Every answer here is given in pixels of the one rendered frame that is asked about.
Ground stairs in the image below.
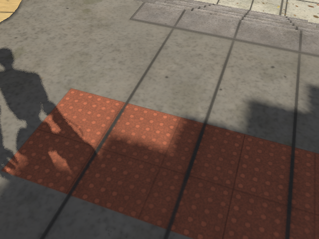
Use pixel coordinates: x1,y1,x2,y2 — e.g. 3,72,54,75
154,0,319,34

